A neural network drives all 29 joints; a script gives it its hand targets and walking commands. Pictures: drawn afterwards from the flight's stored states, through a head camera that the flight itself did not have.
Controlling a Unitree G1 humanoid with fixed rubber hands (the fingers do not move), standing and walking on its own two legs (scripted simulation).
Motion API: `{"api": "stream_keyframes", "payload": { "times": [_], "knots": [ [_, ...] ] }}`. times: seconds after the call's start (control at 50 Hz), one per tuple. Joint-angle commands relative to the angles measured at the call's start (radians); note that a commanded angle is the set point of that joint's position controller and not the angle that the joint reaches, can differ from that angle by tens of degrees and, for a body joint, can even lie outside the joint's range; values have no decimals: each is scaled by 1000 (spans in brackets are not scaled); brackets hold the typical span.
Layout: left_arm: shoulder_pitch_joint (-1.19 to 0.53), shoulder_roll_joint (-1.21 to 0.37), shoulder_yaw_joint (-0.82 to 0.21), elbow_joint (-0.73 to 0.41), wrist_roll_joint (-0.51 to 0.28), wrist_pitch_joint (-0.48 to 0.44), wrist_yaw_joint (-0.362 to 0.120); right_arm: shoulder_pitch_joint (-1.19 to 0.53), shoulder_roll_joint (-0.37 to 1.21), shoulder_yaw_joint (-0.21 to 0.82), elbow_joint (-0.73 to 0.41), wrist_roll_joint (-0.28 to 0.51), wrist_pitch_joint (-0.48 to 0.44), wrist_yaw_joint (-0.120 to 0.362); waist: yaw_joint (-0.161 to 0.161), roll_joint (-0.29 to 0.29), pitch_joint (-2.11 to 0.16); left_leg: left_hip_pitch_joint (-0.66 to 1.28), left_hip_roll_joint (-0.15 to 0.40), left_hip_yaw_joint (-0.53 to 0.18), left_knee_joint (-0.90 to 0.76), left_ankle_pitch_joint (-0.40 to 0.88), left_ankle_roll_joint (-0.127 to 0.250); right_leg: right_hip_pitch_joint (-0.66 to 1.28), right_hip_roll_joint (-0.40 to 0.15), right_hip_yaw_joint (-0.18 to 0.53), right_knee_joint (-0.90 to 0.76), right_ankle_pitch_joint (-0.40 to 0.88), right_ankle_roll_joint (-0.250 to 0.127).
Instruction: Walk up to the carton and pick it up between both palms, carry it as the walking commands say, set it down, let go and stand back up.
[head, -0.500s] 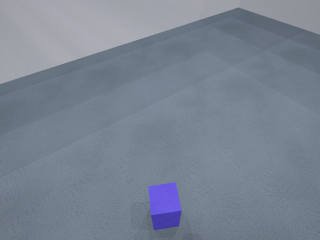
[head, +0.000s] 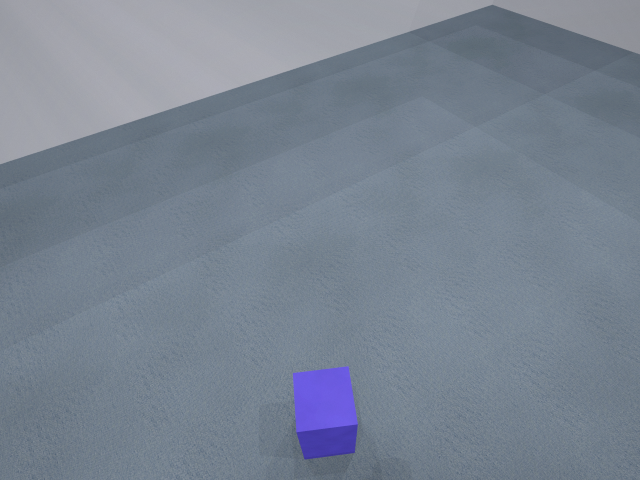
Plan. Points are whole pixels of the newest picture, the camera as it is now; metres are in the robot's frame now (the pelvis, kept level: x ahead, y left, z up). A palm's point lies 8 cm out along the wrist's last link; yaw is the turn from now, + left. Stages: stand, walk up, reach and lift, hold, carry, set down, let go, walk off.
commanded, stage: stand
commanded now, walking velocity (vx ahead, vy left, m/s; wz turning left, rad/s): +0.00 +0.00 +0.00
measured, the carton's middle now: (325, 415) +0.40 +0.04 -0.64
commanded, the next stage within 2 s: reach and lift in 0.92 s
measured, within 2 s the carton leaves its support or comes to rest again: neither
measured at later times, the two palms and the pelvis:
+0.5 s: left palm out of the picture -0.04 +0.24 -0.15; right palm out of the picture -0.05 -0.19 -0.14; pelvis -0.02 +0.02 +0.00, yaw +0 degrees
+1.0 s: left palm out of the picture +0.03 +0.26 -0.14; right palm out of the picture +0.03 -0.20 -0.14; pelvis -0.04 +0.03 -0.01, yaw +0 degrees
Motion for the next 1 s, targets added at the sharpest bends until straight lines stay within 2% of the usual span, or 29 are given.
{"api": "stream_keyframes", "payload": {
  "times": [0.0, 0.44, 0.9, 0.92, 0.94, 0.96, 0.98],
  "knots": [
    [79, 86, 14, -4, -1, 0, 2, 89, -62, -8, 2, 0, -4, -2, -6, -22, 31, -36, 66, -38, -35, 238, 33, -1, -150, 118, -57, 338, -4],
    [87, 91, 7, 2, -5, 17, 0, 148, -60, -2, -11, -1, -14, 1, -5, -4, 61, -74, 63, -60, -84, 187, 57, -33, -137, 101, -67, 151, 14],
    [104, 97, -3, 1, -5, 16, 1, 162, -70, -6, -34, -5, -18, 5, -6, -7, 67, -68, 59, -66, -94, 185, 67, -53, -141, 92, -66, 125, 22],
    [-724, 155, -66, -716, -31, 25, -20, -735, -249, 25, -753, 55, 18, 22, -38, 93, -160, -342, -59, -27, 24, -191, 67, -201, -13, 81, 126, -162, -12],
    [-573, 137, -7, -543, -46, 136, 8, -458, -156, 45, -526, 54, 141, 4, -7, 56, -66, -418, -24, -1, 45, -306, 78, -169, -30, 71, 158, -228, 2],
    [-535, 199, -40, -560, -62, 228, 6, -429, -234, 40, -571, 38, 226, 1, -37, 28, -79, -435, -22, 11, 45, -326, 80, -182, -38, 34, 171, -253, 9],
    [-427, 192, -42, -541, -76, 321, 4, -347, -218, 63, -536, 83, 311, 11, -6, 25, -83, -434, -38, -1, 70, -297, 78, -221, -63, 42, 164, -261, -8]
  ]
}}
